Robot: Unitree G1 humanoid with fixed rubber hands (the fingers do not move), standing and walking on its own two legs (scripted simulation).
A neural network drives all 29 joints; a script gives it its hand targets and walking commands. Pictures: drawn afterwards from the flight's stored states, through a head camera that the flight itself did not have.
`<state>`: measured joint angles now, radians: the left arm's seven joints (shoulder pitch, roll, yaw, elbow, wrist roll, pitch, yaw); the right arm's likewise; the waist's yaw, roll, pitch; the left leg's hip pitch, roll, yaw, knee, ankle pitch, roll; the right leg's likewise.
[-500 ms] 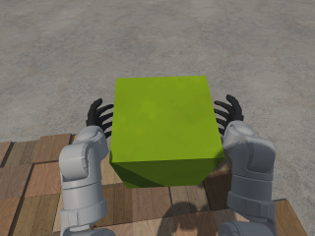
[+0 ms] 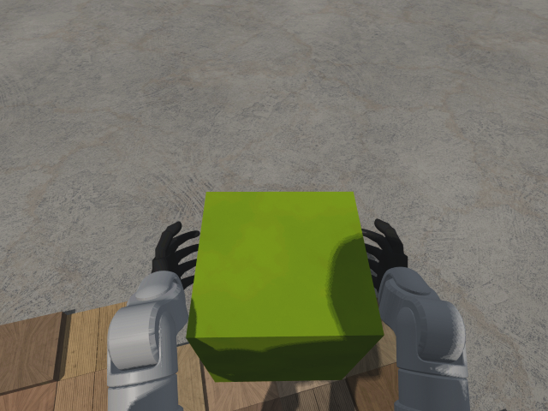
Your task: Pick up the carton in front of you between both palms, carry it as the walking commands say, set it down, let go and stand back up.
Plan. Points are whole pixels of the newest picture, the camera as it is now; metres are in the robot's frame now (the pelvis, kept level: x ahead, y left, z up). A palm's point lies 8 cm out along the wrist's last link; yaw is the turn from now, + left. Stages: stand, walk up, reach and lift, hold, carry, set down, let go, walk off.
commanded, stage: carry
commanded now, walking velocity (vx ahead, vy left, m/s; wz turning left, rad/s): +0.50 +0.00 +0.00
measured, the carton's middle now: (279, 293) +0.31 -0.01 -0.01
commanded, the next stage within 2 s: none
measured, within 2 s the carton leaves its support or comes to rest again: neither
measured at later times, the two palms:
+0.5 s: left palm (203, 124) +0.63 +0.12 +0.06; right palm (353, 113) +0.67 -0.19 +0.05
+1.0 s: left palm (212, 32) +0.97 +0.12 +0.08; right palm (332, 32) +0.96 -0.19 +0.09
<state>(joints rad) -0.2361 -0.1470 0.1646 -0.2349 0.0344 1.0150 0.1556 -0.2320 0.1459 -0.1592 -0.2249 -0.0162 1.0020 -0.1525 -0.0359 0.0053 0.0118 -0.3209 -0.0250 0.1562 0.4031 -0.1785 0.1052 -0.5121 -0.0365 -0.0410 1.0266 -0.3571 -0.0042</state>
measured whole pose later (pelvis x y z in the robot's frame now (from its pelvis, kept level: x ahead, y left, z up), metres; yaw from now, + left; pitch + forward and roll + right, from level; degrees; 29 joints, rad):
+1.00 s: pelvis +0.66 -0.03 -0.02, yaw +1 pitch +4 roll +1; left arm -0.29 -0.13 0.22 -0.32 -0.03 1.00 0.20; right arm -0.31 0.17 -0.16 -0.30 0.02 1.00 -0.21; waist -0.07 -0.02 0.01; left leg -0.46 -0.04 0.12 0.53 -0.13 0.11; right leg -0.46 0.01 -0.02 1.28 -0.41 -0.03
